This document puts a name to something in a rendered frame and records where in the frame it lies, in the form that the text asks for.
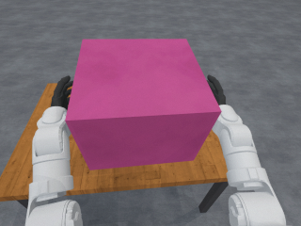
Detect robot left hand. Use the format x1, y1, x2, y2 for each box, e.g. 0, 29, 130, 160
50, 75, 73, 110

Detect robot right upper arm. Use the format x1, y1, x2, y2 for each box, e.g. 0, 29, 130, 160
229, 191, 291, 226

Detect robot left upper arm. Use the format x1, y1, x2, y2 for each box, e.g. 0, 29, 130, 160
26, 200, 83, 226

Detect left robot forearm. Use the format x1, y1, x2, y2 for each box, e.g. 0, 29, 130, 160
24, 106, 74, 226

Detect right robot forearm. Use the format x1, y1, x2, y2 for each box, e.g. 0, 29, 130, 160
212, 105, 286, 225

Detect table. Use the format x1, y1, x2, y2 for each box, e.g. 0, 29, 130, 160
0, 83, 229, 213

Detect robot right hand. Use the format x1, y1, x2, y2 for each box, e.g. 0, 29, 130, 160
207, 74, 226, 105

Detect carton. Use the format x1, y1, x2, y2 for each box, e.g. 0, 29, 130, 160
65, 39, 222, 170

